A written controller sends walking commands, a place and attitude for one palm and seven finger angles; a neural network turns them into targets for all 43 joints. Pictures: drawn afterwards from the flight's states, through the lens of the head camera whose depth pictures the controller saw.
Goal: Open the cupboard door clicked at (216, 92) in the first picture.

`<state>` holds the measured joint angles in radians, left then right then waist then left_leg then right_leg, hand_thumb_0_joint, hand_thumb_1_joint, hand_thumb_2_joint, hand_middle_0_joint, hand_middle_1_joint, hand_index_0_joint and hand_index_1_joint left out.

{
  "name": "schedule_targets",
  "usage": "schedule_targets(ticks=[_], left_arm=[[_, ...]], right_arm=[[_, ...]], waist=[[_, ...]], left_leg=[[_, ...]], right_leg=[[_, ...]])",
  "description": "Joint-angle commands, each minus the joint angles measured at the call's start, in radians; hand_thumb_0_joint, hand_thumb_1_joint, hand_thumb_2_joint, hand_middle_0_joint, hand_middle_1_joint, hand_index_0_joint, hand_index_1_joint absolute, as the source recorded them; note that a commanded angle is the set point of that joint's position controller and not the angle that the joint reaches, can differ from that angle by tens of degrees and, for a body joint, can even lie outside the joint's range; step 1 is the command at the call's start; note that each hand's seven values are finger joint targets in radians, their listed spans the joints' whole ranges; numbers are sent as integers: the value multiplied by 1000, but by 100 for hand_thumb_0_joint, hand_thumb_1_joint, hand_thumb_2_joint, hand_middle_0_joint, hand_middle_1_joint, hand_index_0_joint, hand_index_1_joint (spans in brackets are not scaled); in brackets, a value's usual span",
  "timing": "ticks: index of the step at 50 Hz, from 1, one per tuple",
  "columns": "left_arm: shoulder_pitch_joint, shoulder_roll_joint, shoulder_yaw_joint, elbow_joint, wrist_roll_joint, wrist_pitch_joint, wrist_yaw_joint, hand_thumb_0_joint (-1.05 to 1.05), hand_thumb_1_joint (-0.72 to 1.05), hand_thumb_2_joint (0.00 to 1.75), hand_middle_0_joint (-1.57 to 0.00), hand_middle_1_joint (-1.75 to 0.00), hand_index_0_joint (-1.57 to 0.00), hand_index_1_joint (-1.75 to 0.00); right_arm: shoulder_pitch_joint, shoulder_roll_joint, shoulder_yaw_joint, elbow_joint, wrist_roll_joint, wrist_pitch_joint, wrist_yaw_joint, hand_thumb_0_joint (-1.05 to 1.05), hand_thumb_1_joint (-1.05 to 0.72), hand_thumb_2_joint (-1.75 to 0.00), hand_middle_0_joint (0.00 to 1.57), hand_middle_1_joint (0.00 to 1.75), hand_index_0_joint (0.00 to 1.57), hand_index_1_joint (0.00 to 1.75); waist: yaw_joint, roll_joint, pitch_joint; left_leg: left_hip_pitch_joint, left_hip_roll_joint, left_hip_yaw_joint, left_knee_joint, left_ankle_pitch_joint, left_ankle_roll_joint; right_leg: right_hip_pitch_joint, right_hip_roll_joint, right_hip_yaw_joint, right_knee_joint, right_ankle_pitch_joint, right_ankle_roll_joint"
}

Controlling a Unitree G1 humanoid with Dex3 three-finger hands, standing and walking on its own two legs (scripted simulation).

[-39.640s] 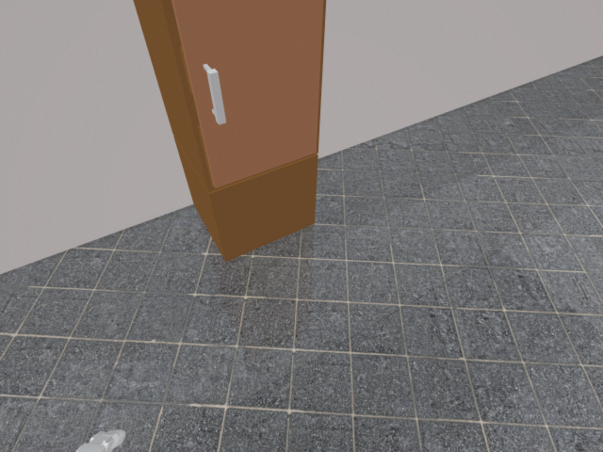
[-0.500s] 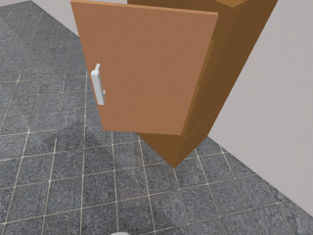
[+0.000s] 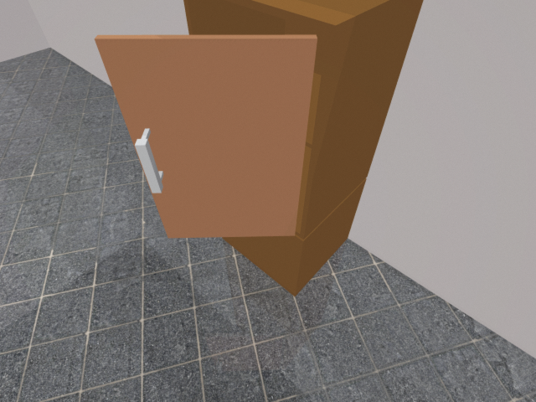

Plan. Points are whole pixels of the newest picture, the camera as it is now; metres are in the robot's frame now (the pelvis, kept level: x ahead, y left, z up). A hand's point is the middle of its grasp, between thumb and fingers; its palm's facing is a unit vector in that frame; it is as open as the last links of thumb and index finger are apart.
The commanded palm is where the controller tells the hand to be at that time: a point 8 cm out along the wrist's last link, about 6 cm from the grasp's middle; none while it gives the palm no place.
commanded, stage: come to a stop and stand still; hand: left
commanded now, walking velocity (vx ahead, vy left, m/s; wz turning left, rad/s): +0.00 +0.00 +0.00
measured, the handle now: (152, 161) +0.61 +0.29 -0.01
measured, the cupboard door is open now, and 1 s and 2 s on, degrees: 44 44 44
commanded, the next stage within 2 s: look again from close up in 0.32 s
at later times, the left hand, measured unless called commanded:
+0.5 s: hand out of the picture +0.01 +0.16 -0.18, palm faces +0.01 -0.99 -0.17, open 7.4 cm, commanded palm none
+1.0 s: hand out of the picture +0.04 +0.22 -0.18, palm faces -0.02 -0.97 -0.23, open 7.4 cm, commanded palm +0.12 +0.27 -0.07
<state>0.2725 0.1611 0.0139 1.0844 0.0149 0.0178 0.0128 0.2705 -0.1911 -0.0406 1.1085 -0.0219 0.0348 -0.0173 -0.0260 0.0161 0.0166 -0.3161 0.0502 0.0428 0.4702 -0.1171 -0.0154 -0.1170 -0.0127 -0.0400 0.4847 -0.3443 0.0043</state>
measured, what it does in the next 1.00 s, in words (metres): stands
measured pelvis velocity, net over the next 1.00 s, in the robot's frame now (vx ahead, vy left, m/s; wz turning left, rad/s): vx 0.02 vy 0.03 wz -0.03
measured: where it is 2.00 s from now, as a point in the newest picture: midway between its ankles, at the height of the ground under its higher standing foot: outside the picture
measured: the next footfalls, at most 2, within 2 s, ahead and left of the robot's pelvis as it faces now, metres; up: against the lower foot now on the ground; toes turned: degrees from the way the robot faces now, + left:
none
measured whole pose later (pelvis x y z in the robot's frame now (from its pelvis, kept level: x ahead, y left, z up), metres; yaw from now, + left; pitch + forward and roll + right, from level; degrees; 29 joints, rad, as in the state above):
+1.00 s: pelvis +0.02 +0.03 +0.00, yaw -2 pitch -1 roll +0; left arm 0.30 0.21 0.00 1.01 0.03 0.00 0.03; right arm 0.20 -0.17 0.00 1.01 -0.02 0.00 -0.01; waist 0.01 -0.01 0.02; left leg -0.34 0.02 0.08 0.56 -0.21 0.03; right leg -0.13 -0.05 0.01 0.53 -0.39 0.04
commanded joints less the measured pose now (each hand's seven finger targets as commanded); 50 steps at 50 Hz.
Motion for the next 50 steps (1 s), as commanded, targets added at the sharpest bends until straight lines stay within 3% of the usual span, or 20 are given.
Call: schedule_targets(ticks=[1,4,6,12,13,20,21,22,23,24,25,27,28,29,32,39,42,49,50], left_arm=[[2,114,16,-34,-7,-16,18,0,90,90,-20,-30,-20,-30],[18,110,16,-18,-9,-12,17,0,90,90,-20,-30,-20,-30],[32,107,15,-8,-11,-13,16,0,90,90,-20,-30,-20,-30],[66,88,15,12,-15,-20,19,0,90,90,-20,-30,-20,-30],[75,82,15,14,-15,-21,20,0,90,90,-20,-30,-20,-30],[94,70,15,22,-12,-23,26,0,90,90,-20,-30,-20,-30],[179,73,2,34,11,-58,63,0,90,90,-20,-30,-20,-30],[106,123,7,-18,12,-72,58,0,90,90,-20,-30,-20,-30],[87,132,16,-29,11,-78,51,0,90,90,-20,-30,-20,-30],[84,129,11,-28,8,-78,50,0,90,90,-20,-30,-20,-30],[90,104,9,-39,6,-78,50,0,90,90,-20,-30,-20,-30],[115,86,8,-46,4,-68,52,0,90,90,-20,-30,-20,-30],[130,83,6,-49,6,-64,51,0,90,90,-20,-30,-20,-30],[134,88,8,-55,5,-59,51,0,90,90,-20,-30,-20,-30],[130,88,7,-67,5,-43,48,0,90,90,-20,-30,-20,-30],[117,118,8,-95,6,-29,39,0,90,90,-20,-30,-20,-30],[102,132,8,-104,7,-26,33,0,90,90,-20,-30,-20,-30],[96,157,10,-106,8,-31,26,0,90,90,-20,-30,-20,-30],[117,121,-3,-97,19,-39,61,0,90,90,-20,-30,-20,-30]], right_arm=[[43,-69,-5,-7,3,-19,-4,0,-90,-90,20,30,20,30],[54,-53,2,10,1,-17,-7,0,-90,-90,20,30,20,30],[70,-48,5,19,1,-20,-11,0,-90,-90,20,30,20,30],[89,-50,9,28,5,-37,-20,0,-90,-90,20,30,20,30],[85,-45,9,31,8,-39,-21,0,-90,-90,20,30,20,30],[72,-38,8,36,9,-43,-26,0,-90,-90,20,30,20,30],[-56,-50,16,-49,17,-62,-10,0,-90,-90,20,30,20,30],[22,4,20,-79,11,-55,2,0,-90,-90,20,30,20,30],[8,10,22,-79,3,-50,4,0,-90,-90,20,30,20,30],[35,-6,20,-82,7,-48,2,0,-90,-90,20,30,20,30],[58,-21,20,-89,8,-55,1,0,-90,-90,20,30,20,30],[65,-60,14,-89,11,-65,-5,0,-90,-90,20,30,20,30],[65,-67,15,-93,9,-67,-7,0,-90,-90,20,30,20,30],[61,-76,13,-98,10,-65,-9,0,-90,-90,20,30,20,30],[31,-95,10,-116,8,-59,-11,0,-90,-90,20,30,20,30],[-29,-116,7,-140,5,-57,-7,0,-90,-90,20,30,20,30],[-42,-120,6,-150,6,-53,-2,0,-90,-90,20,30,20,30],[-55,-140,2,-146,7,-59,2,0,-90,-90,20,30,20,30],[-85,-151,4,-198,13,-55,1,0,-90,-90,20,30,20,30]], waist=[[-8,-82,131],[-1,-16,171],[4,8,159],[16,-19,59],[22,-42,58],[21,-16,45],[69,19,60],[-14,-14,33],[8,7,9],[-8,-44,-16],[-9,-81,-46],[2,-59,-70],[8,-8,-64],[8,-4,-51],[15,-4,6],[32,33,25],[32,5,38],[35,-2,3],[37,-3,93]], left_leg=[[118,43,-58,-45,-76,3],[90,34,-58,-59,-95,3],[77,37,-61,-74,-94,2],[113,53,-68,-65,30,10],[121,58,-64,-65,44,14],[143,62,-60,-44,128,19],[110,52,-16,182,141,9],[19,15,-22,167,-121,18],[42,8,-1,132,-124,17],[57,13,-4,117,-72,26],[73,22,-26,104,29,35],[125,54,-39,116,239,51],[144,63,-41,122,316,59],[144,72,-53,121,344,65],[103,78,-73,83,256,70],[84,75,-86,13,95,76],[63,71,-94,-27,-34,72],[93,72,-97,-56,-63,72],[69,80,-59,124,77,40]], right_leg=[[-244,-111,103,-231,-110,-52],[-245,-105,109,-229,-130,-57],[-209,-98,104,-216,-100,-55],[-97,-91,78,-180,69,-49],[-92,-87,72,-184,88,-46],[-62,-93,61,-157,218,-41],[-137,-142,180,-187,631,-8],[-70,-175,149,-128,634,-44],[-41,-183,142,-86,701,-63],[-36,-142,109,-66,606,-64],[-25,-110,86,-39,574,-59],[-33,-76,56,2,522,-44],[-48,-71,51,14,495,-40],[-65,-62,45,15,422,-35],[-108,-48,52,-6,234,-35],[-130,-46,56,-17,107,-26],[-141,-48,59,-36,54,-26],[-134,-60,68,-58,65,-25],[-212,-90,135,-115,214,-22]])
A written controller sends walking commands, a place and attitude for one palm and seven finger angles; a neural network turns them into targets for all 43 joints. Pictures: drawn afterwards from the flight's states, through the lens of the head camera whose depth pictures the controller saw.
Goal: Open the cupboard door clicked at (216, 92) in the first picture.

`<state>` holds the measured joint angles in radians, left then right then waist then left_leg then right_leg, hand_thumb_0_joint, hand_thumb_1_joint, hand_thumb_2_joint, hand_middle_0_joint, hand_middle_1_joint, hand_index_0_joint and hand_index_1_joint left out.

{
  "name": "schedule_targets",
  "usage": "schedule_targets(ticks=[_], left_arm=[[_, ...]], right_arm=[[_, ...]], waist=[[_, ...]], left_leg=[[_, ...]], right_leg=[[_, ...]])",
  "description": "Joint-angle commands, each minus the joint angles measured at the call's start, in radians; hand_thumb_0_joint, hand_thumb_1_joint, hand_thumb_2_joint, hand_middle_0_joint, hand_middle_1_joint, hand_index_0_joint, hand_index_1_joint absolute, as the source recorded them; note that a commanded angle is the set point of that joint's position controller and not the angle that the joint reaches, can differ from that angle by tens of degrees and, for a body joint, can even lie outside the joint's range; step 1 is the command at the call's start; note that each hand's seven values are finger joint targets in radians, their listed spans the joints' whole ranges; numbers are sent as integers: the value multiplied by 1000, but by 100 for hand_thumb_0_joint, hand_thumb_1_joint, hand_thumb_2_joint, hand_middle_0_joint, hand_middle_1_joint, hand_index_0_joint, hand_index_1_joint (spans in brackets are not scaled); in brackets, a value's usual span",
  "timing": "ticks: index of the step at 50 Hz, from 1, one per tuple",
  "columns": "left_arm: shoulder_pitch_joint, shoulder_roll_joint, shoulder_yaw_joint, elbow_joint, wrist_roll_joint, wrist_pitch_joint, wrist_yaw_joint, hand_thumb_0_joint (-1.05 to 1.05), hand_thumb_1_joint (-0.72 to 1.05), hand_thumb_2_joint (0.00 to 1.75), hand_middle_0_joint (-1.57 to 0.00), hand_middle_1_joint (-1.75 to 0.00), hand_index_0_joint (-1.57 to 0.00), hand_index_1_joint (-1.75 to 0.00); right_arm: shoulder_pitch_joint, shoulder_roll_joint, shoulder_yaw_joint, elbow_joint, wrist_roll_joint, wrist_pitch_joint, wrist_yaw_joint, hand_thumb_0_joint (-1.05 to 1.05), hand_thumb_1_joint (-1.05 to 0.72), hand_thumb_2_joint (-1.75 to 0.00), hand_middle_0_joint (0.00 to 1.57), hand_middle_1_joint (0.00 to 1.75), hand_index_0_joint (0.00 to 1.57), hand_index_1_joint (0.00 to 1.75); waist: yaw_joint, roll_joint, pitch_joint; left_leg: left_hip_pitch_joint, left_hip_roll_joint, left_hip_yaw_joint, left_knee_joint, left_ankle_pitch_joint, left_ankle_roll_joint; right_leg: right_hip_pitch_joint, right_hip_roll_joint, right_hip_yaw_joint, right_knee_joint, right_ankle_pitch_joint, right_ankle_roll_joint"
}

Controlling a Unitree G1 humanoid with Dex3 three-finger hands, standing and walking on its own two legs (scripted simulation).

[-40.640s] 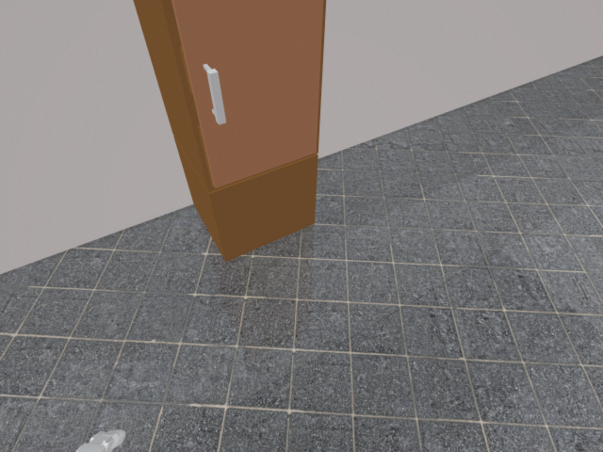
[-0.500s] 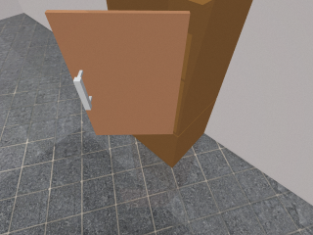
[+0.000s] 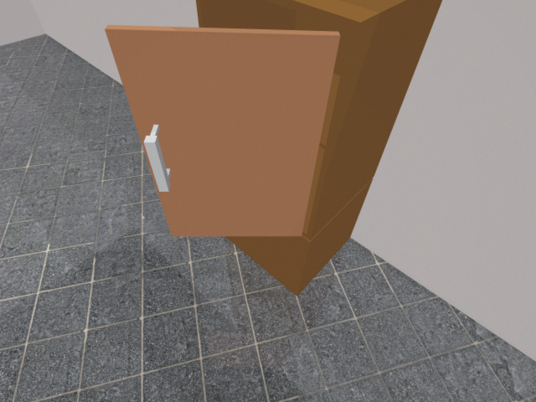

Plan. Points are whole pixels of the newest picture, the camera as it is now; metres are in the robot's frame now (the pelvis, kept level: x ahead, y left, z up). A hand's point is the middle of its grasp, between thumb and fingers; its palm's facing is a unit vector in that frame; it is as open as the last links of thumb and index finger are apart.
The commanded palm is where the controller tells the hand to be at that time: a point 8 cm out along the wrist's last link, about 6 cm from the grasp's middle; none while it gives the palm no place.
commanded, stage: raise the hand with hooked fingers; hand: left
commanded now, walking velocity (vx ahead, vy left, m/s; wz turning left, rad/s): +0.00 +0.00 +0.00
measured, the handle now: (160, 159) +0.58 +0.28 +0.00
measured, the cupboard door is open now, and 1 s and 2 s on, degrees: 44 44 44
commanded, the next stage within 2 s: none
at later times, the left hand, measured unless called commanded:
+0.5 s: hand out of the picture +0.12 +0.21 -0.07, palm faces +0.18 -0.98 -0.04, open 9.0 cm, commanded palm +0.14 +0.26 -0.04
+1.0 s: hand (113, 340) +0.20 +0.25 -0.03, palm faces +0.10 -0.99 -0.06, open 12.0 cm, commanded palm +0.18 +0.29 -0.01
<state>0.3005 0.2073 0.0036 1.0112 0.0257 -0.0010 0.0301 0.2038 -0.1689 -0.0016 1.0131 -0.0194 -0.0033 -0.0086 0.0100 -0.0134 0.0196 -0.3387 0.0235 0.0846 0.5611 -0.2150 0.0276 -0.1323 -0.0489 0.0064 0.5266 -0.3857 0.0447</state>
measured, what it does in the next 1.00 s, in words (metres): lowers itself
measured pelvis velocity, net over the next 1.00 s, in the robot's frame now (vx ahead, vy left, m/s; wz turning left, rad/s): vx -0.03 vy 0.00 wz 0.01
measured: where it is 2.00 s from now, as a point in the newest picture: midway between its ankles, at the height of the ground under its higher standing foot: outside the picture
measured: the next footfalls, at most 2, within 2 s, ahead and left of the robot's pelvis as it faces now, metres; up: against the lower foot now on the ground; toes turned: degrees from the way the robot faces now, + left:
none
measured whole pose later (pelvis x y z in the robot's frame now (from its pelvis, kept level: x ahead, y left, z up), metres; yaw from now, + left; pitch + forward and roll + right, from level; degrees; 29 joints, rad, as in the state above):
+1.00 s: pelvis -0.03 +0.00 -0.08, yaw +0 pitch +15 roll -4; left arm 0.25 0.30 0.35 0.13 -0.34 -0.37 -0.37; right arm 0.26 -0.25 -0.02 0.60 0.02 -0.20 -0.07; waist 0.01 0.03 -0.14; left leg -1.01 0.07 -0.01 1.13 -0.39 0.02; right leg -0.77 0.00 -0.05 1.11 -0.60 0.03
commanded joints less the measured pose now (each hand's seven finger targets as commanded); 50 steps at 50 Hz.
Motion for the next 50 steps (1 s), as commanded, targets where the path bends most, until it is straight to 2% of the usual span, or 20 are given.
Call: schedule_targets(ticks=[1,2,3,4,5,6,8,11,12,14,17,19,22,23,28,34,38,40,45,50], left_arm=[[-650,394,246,-1629,-159,-238,65,0,88,89,-20,-32,-20,-32],[-80,271,193,-1358,-97,-189,94,0,85,88,-20,-33,-20,-33],[-67,203,137,-1290,-115,-135,138,0,83,87,-21,-34,-21,-34],[234,-99,-32,-979,-141,-38,118,0,81,86,-21,-36,-21,-36],[-2,-44,4,-1176,-185,-81,100,0,78,85,-21,-37,-21,-37],[7,2,46,-1112,-180,-127,84,0,76,84,-21,-39,-21,-39],[70,62,170,-865,-179,-245,32,0,71,82,-21,-42,-21,-42],[159,43,236,-720,-228,-481,-146,0,64,79,-22,-47,-22,-47],[166,57,252,-707,-253,-547,-219,0,62,78,-22,-48,-22,-48],[137,133,321,-699,-301,-618,-358,0,57,76,-22,-51,-22,-51],[48,242,393,-879,-356,-562,-422,0,50,73,-23,-55,-23,-55],[-67,274,392,-1046,-383,-534,-408,0,46,71,-23,-58,-23,-58],[-221,275,375,-1265,-381,-583,-339,0,39,68,-24,-63,-24,-63],[-288,274,355,-1304,-372,-600,-321,0,36,67,-24,-64,-24,-64],[-206,219,253,-1149,-362,-561,-374,0,25,62,-25,-72,-25,-72],[-115,325,423,-975,-408,-302,-454,0,11,56,-26,-81,-26,-81],[-50,335,531,-1076,-434,-314,-383,0,1,52,-26,-87,-26,-87],[-31,283,503,-1120,-421,-368,-345,0,-3,50,-27,-90,-27,-90],[-94,221,388,-1039,-375,-438,-368,0,-15,45,-27,-98,-27,-98],[-160,288,404,-1110,-396,-412,-432,0,-27,40,-28,-105,-28,-105]], right_arm=[[50,-272,-74,-408,59,-168,-40,0,-90,-90,20,30,20,30],[-7,-172,-18,-356,54,-272,-81,0,-90,-90,20,30,20,30],[-38,-160,-27,-293,69,-297,-97,0,-90,-90,20,30,20,30],[4,-130,-25,-277,83,-294,-80,0,-90,-90,20,30,20,30],[2,-178,-44,-358,80,-290,-77,0,-90,-90,20,30,20,30],[-25,-192,-55,-365,75,-292,-85,0,-90,-90,20,30,20,30],[-28,-196,-59,-388,57,-285,-87,0,-90,-90,20,30,20,30],[-74,-193,-81,-433,20,-286,-52,0,-90,-90,20,30,20,30],[-85,-196,-91,-457,19,-287,-41,0,-90,-90,20,30,20,30],[-99,-205,-99,-531,35,-297,-20,0,-90,-90,20,30,20,30],[-126,-207,-88,-638,57,-289,-33,0,-90,-90,20,30,20,30],[-107,-203,-79,-663,55,-283,-53,0,-90,-90,20,30,20,30],[-62,-187,-63,-627,43,-295,-80,0,-90,-90,20,30,20,30],[-51,-192,-57,-607,37,-300,-90,0,-90,-90,20,30,20,30],[-17,-213,-39,-544,45,-324,-117,0,-90,-90,20,30,20,30],[-12,-217,-44,-575,57,-284,-122,0,-90,-90,20,30,20,30],[-23,-183,-59,-592,45,-268,-98,0,-90,-90,20,30,20,30],[-13,-171,-67,-582,39,-265,-82,0,-90,-90,20,30,20,30],[20,-206,-73,-552,37,-253,-64,0,-90,-90,20,30,20,30],[36,-238,-72,-580,50,-261,-78,0,-90,-90,20,30,20,30]], waist=[[-113,205,-475],[6,385,-470],[-21,272,-424],[-56,152,-202],[-61,82,-94],[-78,21,-22],[-63,-117,77],[22,-259,-79],[42,-247,-122],[69,-50,-191],[84,84,-323],[51,109,-346],[-9,179,-335],[-48,134,-309],[-88,100,-227],[19,40,-343],[74,61,-464],[58,63,-469],[-17,65,-360],[-8,129,-458]], left_leg=[[396,11,-101,-48,361,1],[581,75,-149,-102,442,-4],[413,58,-139,-119,278,-40],[297,61,-153,-141,121,-12],[152,49,-165,-127,-56,-16],[50,28,-147,-76,-175,-16],[-123,-20,-116,68,-170,-21],[-319,-10,-97,257,-140,-36],[-368,-14,-88,300,-160,-40],[-400,-30,-71,369,-174,-42],[-395,-34,-46,397,-262,-20],[-404,-19,-63,424,-309,-9],[-365,1,-98,441,-325,1],[-386,10,-116,457,-343,7],[-431,16,-134,499,-312,10],[-407,7,-114,472,-119,10],[-292,8,-115,439,74,3],[-248,8,-110,436,128,0],[-278,16,-130,440,44,-2],[-178,20,-148,395,23,-4]], right_leg=[[-171,25,-88,-2,435,-86],[-254,54,-105,152,225,-81],[-261,54,-108,163,104,-71],[-353,55,-113,161,30,-62],[-344,45,-115,102,28,-53],[-388,50,-121,43,4,-51],[-515,56,-122,51,-93,-49],[-678,71,-120,265,-130,-55],[-695,69,-101,302,-174,-60],[-685,52,-47,347,-190,-78],[-659,42,29,317,-331,-67],[-692,42,75,304,-414,-56],[-754,60,61,322,-368,-61],[-795,74,52,339,-368,-58],[-826,90,41,348,-318,-58],[-649,66,43,314,-137,-47],[-564,79,-25,389,166,-45],[-598,87,-58,421,244,-45],[-739,99,-82,438,108,-52],[-717,98,-82,412,56,-62]])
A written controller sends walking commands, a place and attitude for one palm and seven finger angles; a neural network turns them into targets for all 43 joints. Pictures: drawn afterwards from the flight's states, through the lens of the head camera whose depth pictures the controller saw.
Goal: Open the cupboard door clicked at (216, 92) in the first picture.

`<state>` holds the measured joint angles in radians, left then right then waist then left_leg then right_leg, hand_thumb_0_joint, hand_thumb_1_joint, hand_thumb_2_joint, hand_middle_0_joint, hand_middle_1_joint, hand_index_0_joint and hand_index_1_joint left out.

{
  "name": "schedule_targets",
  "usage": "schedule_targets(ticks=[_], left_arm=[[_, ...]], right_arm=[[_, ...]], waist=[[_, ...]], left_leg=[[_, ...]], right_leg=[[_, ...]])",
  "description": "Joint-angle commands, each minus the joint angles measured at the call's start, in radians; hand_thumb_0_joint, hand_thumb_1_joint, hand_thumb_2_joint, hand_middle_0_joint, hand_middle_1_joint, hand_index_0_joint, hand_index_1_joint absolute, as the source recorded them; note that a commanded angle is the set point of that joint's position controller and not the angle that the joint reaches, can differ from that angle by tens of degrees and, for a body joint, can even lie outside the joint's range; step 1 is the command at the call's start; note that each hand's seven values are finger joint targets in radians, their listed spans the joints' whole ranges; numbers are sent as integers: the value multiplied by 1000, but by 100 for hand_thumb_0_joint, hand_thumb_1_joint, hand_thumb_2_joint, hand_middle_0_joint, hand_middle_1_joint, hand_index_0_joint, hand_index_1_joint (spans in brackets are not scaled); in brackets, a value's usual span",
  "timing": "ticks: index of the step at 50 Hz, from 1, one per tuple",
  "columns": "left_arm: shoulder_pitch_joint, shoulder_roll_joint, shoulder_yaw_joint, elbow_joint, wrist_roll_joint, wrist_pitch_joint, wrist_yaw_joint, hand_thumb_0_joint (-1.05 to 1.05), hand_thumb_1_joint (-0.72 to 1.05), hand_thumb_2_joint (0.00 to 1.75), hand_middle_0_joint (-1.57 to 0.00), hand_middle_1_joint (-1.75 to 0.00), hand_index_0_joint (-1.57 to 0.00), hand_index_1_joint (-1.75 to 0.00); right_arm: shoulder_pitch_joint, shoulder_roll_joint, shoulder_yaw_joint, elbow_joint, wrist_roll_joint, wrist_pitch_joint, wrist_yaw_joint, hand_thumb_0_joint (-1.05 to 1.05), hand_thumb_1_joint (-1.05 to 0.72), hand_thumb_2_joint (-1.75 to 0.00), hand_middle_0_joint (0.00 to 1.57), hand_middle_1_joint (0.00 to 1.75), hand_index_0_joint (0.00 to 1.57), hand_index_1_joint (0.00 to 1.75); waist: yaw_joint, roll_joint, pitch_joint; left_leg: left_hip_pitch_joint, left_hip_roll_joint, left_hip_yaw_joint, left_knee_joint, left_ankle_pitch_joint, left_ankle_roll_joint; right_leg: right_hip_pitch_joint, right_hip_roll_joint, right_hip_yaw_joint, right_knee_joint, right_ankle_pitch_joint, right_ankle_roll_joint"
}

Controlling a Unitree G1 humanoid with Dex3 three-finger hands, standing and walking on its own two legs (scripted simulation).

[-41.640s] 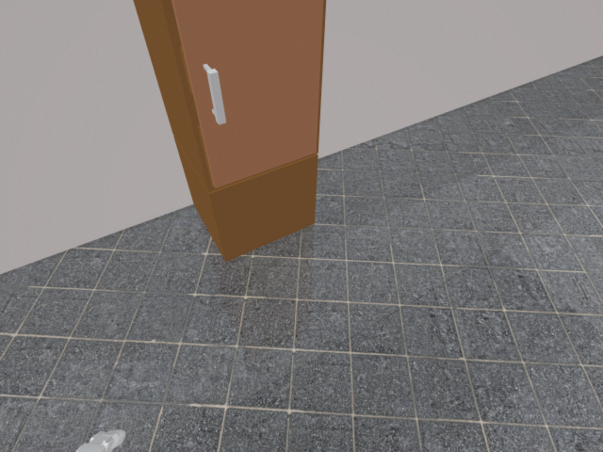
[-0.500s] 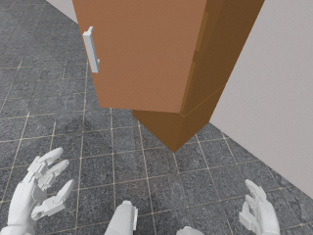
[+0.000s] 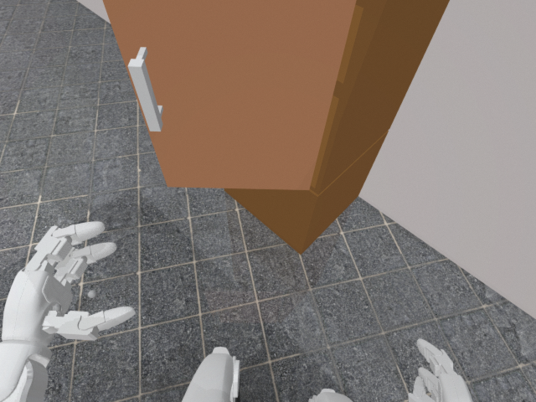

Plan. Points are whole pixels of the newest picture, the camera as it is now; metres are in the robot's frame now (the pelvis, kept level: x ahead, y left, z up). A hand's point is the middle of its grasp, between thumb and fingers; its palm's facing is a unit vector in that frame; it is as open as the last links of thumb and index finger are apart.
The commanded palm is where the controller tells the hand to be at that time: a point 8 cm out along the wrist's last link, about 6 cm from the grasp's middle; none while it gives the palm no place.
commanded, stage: raise the hand with hooked fingers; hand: left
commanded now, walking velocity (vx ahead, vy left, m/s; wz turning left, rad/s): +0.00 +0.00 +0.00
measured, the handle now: (149, 91) +0.61 +0.28 +0.08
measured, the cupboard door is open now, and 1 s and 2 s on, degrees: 44 44 44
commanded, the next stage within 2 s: move the hooked fingers beside the handle in 1.10 s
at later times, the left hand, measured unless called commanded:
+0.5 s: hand (70, 274) +0.25 +0.27 +0.09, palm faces +0.08 -1.00 -0.05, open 13.9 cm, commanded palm +0.23 +0.32 +0.09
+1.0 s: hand (88, 254) +0.27 +0.25 +0.09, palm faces +0.08 -1.00 -0.03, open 14.0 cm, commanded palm +0.25 +0.30 +0.10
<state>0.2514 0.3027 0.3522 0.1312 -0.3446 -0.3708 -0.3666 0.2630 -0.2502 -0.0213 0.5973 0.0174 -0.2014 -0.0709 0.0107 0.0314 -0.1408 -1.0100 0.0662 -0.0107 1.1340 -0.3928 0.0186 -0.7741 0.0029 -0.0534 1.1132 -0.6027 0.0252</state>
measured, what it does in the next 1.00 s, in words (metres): stands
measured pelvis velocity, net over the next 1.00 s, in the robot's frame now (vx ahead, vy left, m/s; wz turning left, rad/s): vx -0.01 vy -0.02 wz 0.00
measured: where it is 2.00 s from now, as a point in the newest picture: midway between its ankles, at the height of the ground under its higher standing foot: outside the picture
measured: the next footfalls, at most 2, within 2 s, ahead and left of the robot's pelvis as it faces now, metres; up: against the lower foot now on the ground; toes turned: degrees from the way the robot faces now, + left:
none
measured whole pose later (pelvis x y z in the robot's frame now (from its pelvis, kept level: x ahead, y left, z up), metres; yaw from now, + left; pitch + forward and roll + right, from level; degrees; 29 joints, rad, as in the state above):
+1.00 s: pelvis -0.01 -0.02 +0.02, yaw +0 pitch +11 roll -3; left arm -0.02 0.38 0.41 0.41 -0.35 -0.31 -0.45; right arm 0.28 -0.27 0.03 0.57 0.03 -0.16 -0.10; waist 0.00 0.03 -0.11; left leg -0.86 0.08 -0.02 1.00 -0.32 -0.01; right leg -0.65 0.02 -0.06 1.01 -0.54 0.00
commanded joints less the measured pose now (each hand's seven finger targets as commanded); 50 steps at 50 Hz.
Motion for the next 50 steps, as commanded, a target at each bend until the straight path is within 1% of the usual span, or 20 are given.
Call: schedule_targets(ticks=[1,3,4,6,8,12,13,16,20,23,27,30,32,36,38,40,43,47,48,50], left_arm=[[-121,213,68,-254,-28,-38,-31,0,-29,39,-29,-107,-29,-107],[-150,260,115,-292,-30,-38,-7,0,-34,37,-29,-110,-29,-110],[-146,256,114,-310,-29,-39,8,0,-36,36,-29,-111,-29,-111],[-143,242,113,-310,-25,-41,36,0,-41,34,-29,-114,-29,-114],[-154,231,108,-236,-21,-21,48,0,-45,32,-30,-117,-30,-117],[-234,207,56,-99,-4,49,18,0,-50,30,-30,-120,-30,-120],[-249,209,54,-62,-7,66,3,0,-50,30,-30,-120,-30,-120],[-328,249,62,-70,-3,79,-27,0,-50,30,-30,-120,-30,-120],[-398,313,114,-116,-11,30,-26,0,-50,30,-30,-120,-30,-120],[-420,355,159,-75,-20,1,-16,0,-50,30,-30,-120,-30,-120],[-434,335,141,25,-24,18,-40,0,-50,30,-30,-120,-30,-120],[-453,338,125,78,-28,53,-73,0,-50,30,-30,-120,-30,-120],[-436,319,109,100,-36,65,-93,0,-50,30,-30,-120,-30,-120],[-448,339,135,69,-45,34,-96,0,-50,30,-30,-120,-30,-120],[-465,362,158,61,-45,7,-81,0,-50,30,-30,-120,-30,-120],[-478,358,163,66,-38,-11,-65,0,-50,30,-30,-120,-30,-120],[-476,368,174,53,-36,-27,-58,0,-50,30,-30,-120,-30,-120],[-465,339,139,70,-32,-2,-75,0,-50,30,-30,-120,-30,-120],[-469,344,144,57,-36,-2,-78,0,-50,30,-30,-120,-30,-120],[-466,346,148,64,-35,9,-82,0,-50,30,-30,-120,-30,-120]], right_arm=[[-24,-157,-50,-171,14,-64,-18,0,-90,-90,20,30,20,30],[-24,-156,-44,-175,12,-64,-23,0,-90,-90,20,30,20,30],[-30,-151,-40,-180,11,-61,-21,0,-90,-90,20,30,20,30],[-34,-145,-35,-180,11,-55,-19,0,-90,-90,20,30,20,30],[-30,-147,-30,-179,12,-41,-18,0,-90,-90,20,30,20,30],[-29,-158,-18,-194,22,-14,-23,0,-90,-90,20,30,20,30],[-24,-161,-16,-198,24,-10,-27,0,-90,-90,20,30,20,30],[-29,-167,-11,-210,25,-7,-36,0,-90,-90,20,30,20,30],[-34,-163,-6,-207,19,-15,-41,0,-90,-90,20,30,20,30],[-35,-161,1,-194,16,-16,-43,0,-90,-90,20,30,20,30],[-31,-163,1,-180,23,-11,-45,0,-90,-90,20,30,20,30],[-22,-170,-1,-179,29,-8,-49,0,-90,-90,20,30,20,30],[-18,-171,-4,-182,30,-9,-48,0,-90,-90,20,30,20,30],[-12,-170,-10,-179,25,-16,-40,0,-90,-90,20,30,20,30],[-10,-168,-10,-175,22,-19,-40,0,-90,-90,20,30,20,30],[-12,-165,-9,-171,20,-19,-36,0,-90,-90,20,30,20,30],[-7,-164,-14,-169,19,-20,-36,0,-90,-90,20,30,20,30],[-13,-162,-11,-168,22,-11,-37,0,-90,-90,20,30,20,30],[-7,-161,-12,-171,22,-14,-37,0,-90,-90,20,30,20,30],[-10,-163,-12,-168,21,-10,-38,0,-90,-90,20,30,20,30]], waist=[[-4,94,-303],[8,99,-316],[16,132,-313],[11,148,-280],[-1,117,-216],[-24,104,-122],[-27,77,-113],[-21,94,-147],[-14,120,-200],[-7,114,-169],[-12,108,-141],[-16,79,-135],[-13,49,-133],[-5,40,-163],[-4,33,-153],[-3,61,-153],[2,46,-194],[-6,79,-179],[-5,52,-197],[-7,44,-203]], left_leg=[[514,-21,-59,-191,194,3],[535,-19,-75,-210,193,-1],[561,-16,-82,-231,184,-9],[577,-12,-94,-256,146,-16],[535,-12,-101,-277,69,-14],[483,-18,-101,-323,-79,-13],[473,-21,-99,-326,-96,-7],[500,-26,-91,-336,-102,-6],[555,-27,-91,-336,-78,-6],[520,-29,-90,-343,-111,-6],[504,-32,-70,-346,-110,-4],[485,-37,-45,-330,-76,4],[475,-42,-34,-316,-45,8],[479,-44,-23,-283,38,12],[464,-43,-22,-272,39,14],[475,-41,-23,-276,47,10],[478,-42,-16,-261,81,15],[488,-41,-10,-263,91,14],[487,-42,-12,-258,106,17],[489,-42,-9,-254,128,16]], right_leg=[[-75,47,-24,-181,262,-43],[-61,55,-32,-174,253,-50],[-67,52,-36,-176,241,-52],[-73,52,-42,-184,228,-53],[-78,59,-45,-198,198,-51],[-83,55,-46,-237,139,-46],[-73,58,-43,-250,133,-46],[-48,54,-34,-270,120,-48],[-35,57,-27,-277,122,-53],[-20,60,-19,-286,98,-55],[-8,53,-10,-309,92,-49],[8,49,7,-337,88,-44],[18,48,17,-350,92,-40],[30,48,30,-341,138,-40],[22,51,37,-334,129,-40],[17,49,33,-323,145,-42],[41,49,43,-317,176,-38],[34,45,46,-323,207,-35],[49,49,45,-318,222,-34],[55,46,44,-316,261,-31]])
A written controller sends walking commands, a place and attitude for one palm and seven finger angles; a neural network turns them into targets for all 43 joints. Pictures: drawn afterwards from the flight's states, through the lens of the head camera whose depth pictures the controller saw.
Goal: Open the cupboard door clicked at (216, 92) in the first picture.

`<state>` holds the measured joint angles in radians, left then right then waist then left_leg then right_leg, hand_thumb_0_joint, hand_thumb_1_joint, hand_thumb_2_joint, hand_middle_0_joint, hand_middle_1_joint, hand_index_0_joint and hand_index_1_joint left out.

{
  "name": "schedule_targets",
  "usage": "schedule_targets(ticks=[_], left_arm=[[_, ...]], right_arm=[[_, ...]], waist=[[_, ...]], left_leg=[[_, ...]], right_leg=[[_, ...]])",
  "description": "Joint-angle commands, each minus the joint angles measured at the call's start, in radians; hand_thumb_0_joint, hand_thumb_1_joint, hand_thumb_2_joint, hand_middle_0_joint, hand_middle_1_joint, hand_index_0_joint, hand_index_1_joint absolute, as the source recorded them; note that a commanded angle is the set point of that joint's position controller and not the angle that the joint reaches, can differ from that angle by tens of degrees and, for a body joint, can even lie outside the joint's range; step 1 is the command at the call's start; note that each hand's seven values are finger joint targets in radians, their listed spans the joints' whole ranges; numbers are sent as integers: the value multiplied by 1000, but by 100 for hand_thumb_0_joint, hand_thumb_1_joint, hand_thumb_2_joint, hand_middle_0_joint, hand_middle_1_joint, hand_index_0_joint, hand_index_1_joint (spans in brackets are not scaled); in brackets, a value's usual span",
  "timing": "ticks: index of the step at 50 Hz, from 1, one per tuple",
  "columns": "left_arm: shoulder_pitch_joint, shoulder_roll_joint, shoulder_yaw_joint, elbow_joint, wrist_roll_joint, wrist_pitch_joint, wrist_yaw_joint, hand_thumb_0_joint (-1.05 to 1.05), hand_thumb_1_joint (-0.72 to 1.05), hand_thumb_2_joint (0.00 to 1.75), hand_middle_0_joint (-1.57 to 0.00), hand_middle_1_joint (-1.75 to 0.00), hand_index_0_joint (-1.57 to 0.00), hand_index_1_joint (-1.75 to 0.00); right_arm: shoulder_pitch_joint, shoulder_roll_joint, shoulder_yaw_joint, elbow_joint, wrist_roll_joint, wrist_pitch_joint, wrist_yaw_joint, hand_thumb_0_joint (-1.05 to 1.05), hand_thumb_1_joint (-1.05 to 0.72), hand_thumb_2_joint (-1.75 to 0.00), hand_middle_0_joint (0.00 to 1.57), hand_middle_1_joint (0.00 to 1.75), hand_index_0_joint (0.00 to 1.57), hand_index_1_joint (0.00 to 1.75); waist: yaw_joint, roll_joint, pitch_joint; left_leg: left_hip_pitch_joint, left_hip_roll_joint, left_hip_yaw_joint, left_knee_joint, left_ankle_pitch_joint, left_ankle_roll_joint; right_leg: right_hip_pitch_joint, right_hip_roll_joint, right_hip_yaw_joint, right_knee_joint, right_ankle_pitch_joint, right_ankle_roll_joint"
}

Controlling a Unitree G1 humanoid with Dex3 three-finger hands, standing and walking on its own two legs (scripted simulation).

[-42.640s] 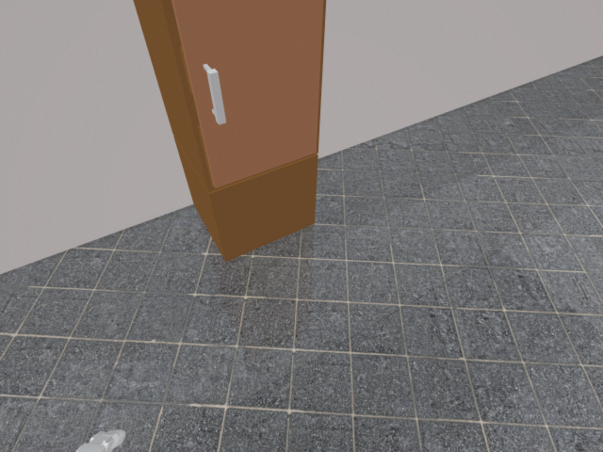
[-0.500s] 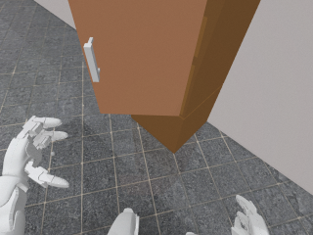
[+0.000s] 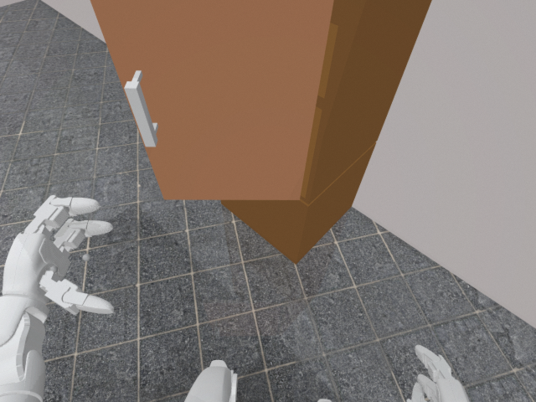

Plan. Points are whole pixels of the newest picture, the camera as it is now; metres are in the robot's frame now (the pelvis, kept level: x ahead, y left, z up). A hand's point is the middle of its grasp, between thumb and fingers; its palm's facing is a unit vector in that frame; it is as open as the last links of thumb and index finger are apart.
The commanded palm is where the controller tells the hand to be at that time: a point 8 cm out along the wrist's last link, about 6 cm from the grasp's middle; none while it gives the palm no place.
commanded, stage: raise the hand with hooked fingers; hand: left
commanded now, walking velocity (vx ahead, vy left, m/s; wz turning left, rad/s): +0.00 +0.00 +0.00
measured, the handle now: (144, 110) +0.62 +0.30 +0.06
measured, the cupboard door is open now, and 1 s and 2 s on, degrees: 44 44 44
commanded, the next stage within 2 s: move the hooked fingers beside the handle in 0.10 s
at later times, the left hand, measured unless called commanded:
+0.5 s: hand (96, 223) +0.34 +0.28 +0.07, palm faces +0.07 -1.00 -0.01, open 14.0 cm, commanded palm +0.32 +0.33 +0.07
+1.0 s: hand (104, 177) +0.43 +0.30 +0.07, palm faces +0.10 -1.00 +0.00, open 14.0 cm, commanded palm +0.41 +0.35 +0.06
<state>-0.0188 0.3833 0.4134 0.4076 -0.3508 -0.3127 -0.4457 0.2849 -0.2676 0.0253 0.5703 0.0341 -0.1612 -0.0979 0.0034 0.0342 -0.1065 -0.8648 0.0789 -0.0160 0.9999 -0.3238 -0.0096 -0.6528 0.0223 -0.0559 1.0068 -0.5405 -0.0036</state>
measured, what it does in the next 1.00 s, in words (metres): stands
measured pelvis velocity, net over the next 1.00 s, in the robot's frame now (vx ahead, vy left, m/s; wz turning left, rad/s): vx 0.00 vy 0.01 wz -0.04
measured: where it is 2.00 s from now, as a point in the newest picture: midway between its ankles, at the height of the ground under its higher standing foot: outside the picture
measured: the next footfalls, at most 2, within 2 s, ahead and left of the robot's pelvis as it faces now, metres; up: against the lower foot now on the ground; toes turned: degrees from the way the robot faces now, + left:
none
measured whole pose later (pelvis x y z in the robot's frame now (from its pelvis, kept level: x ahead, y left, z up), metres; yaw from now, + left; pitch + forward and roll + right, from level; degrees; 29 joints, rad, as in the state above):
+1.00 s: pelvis +0.00 +0.01 -0.02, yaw -2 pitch +18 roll -4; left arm -0.62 0.60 0.55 1.03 -0.20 -0.38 -0.47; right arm 0.36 -0.28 0.02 0.64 0.02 -0.02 -0.09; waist -0.08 0.02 -0.12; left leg -1.06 0.10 -0.01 1.10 -0.36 0.01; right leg -0.84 0.04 -0.04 1.09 -0.56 0.01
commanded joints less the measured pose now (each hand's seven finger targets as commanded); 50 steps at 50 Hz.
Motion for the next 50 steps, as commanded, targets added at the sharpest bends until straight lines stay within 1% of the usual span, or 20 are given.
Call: schedule_targets(ticks=[1,7,10,11,14,17,21,23,27,28,29,31,33,36,37,38,39,45,48,50], left_arm=[[-186,265,91,-196,-32,-43,-3,0,-50,30,-30,-120,-30,-120],[-202,257,95,-213,-32,-54,2,0,-50,30,-30,-120,-30,-120],[-191,239,80,-188,-30,-47,-3,0,-50,30,-30,-120,-30,-120],[-245,237,67,-201,-26,-50,-3,0,-50,30,-30,-120,-30,-120],[-329,262,80,-145,-18,-50,0,0,-50,30,-30,-120,-30,-120],[-414,270,68,-114,0,-56,-3,0,-50,30,-30,-120,-30,-120],[-493,318,91,-48,19,-56,2,0,-50,30,-30,-120,-30,-120],[-531,355,115,12,22,-51,1,0,-50,30,-30,-120,-30,-120],[-626,396,126,128,44,-38,-8,0,-50,30,-30,-120,-30,-120],[-664,389,112,119,46,-45,-10,0,-50,30,-30,-120,-30,-120],[-657,393,120,144,51,-46,-11,0,-50,30,-30,-120,-30,-120],[-694,410,121,171,58,-53,-13,0,-50,30,-30,-120,-30,-120],[-745,404,110,207,62,-64,-16,0,-50,30,-30,-120,-30,-120],[-782,445,135,285,75,-76,-19,0,-50,30,-30,-120,-30,-120],[-791,446,132,294,79,-79,-22,0,-50,30,-30,-120,-30,-120],[-812,466,149,304,79,-87,-21,0,-50,30,-30,-120,-30,-120],[-837,492,161,322,87,-93,-21,0,-50,30,-30,-120,-30,-120],[-937,548,183,387,116,-126,-18,0,-50,30,-30,-120,-30,-120],[-983,559,184,416,123,-136,-19,0,-50,30,-30,-120,-30,-120],[-985,606,211,478,135,-129,-23,0,-50,30,-30,-120,-30,-120]], right_arm=[[-33,-144,-58,-142,6,-48,-11,0,-90,-90,20,30,20,30],[-31,-143,-59,-143,3,-46,-7,0,-90,-90,20,30,20,30],[-31,-143,-59,-144,4,-42,-6,0,-90,-90,20,30,20,30],[-31,-145,-58,-139,3,-41,-6,0,-90,-90,20,30,20,30],[-26,-151,-58,-122,1,-37,-13,0,-90,-90,20,30,20,30],[-18,-152,-57,-109,-2,-32,-17,0,-90,-90,20,30,20,30],[-4,-158,-56,-93,-4,-23,-19,0,-90,-90,20,30,20,30],[8,-161,-55,-85,-6,-14,-22,0,-90,-90,20,30,20,30],[22,-164,-53,-75,-3,8,-18,0,-90,-90,20,30,20,30],[29,-164,-55,-74,-5,8,-17,0,-90,-90,20,30,20,30],[37,-168,-59,-72,-6,13,-15,0,-90,-90,20,30,20,30],[50,-172,-61,-69,-6,24,-12,0,-90,-90,20,30,20,30],[66,-171,-63,-61,-7,30,-10,0,-90,-90,20,30,20,30],[84,-182,-68,-50,-7,49,-6,0,-90,-90,20,30,20,30],[88,-183,-69,-50,-7,54,-4,0,-90,-90,20,30,20,30],[96,-183,-70,-49,-11,59,-4,0,-90,-90,20,30,20,30],[99,-187,-71,-42,-9,65,-5,0,-90,-90,20,30,20,30],[130,-193,-75,-24,-13,98,-1,0,-90,-90,20,30,20,30],[147,-194,-74,-19,-18,109,0,0,-90,-90,20,30,20,30],[153,-201,-74,-12,-15,122,0,0,-90,-90,20,30,20,30]], waist=[[5,48,-225],[8,59,-266],[2,47,-249],[-8,63,-255],[-22,31,-241],[-25,77,-256],[-23,81,-295],[-27,44,-296],[-28,87,-287],[-31,107,-311],[-31,86,-330],[-35,98,-338],[-50,89,-338],[-52,68,-328],[-50,89,-339],[-52,63,-349],[-51,93,-359],[-67,127,-385],[-76,131,-399],[-79,122,-396]], left_leg=[[337,-56,-2,-119,60,43],[378,-54,-9,-117,109,40],[367,-55,-7,-115,108,41],[378,-53,-12,-114,102,40],[353,-52,-17,-102,80,42],[373,-49,-24,-102,66,37],[384,-44,-30,-96,79,35],[352,-45,-28,-83,80,41],[332,-42,-24,-82,61,35],[344,-44,-27,-77,71,37],[362,-39,-30,-78,85,36],[359,-37,-30,-72,91,35],[350,-37,-30,-58,90,39],[328,-32,-34,-57,74,38],[334,-33,-34,-57,79,37],[318,-33,-33,-48,79,42],[327,-30,-31,-46,88,39],[347,-22,-42,-35,90,37],[347,-22,-46,-25,95,41],[324,-19,-42,-17,94,41]], right_leg=[[-69,27,49,-210,202,-2],[-75,32,24,-181,261,-7],[-81,34,24,-180,270,-6],[-98,33,20,-176,260,-6],[-117,34,25,-175,237,-6],[-144,31,21,-167,208,-13],[-145,32,17,-159,207,-17],[-136,36,24,-158,211,-16],[-156,33,26,-158,189,-17],[-160,35,24,-149,193,-21],[-168,36,20,-148,203,-19],[-178,37,19,-142,208,-20],[-196,42,20,-135,206,-20],[-218,41,19,-132,186,-18],[-222,41,17,-126,187,-19],[-215,44,18,-122,189,-20],[-226,42,22,-118,195,-19],[-273,47,17,-102,177,-20],[-286,52,17,-98,177,-21],[-288,52,20,-97,181,-18]])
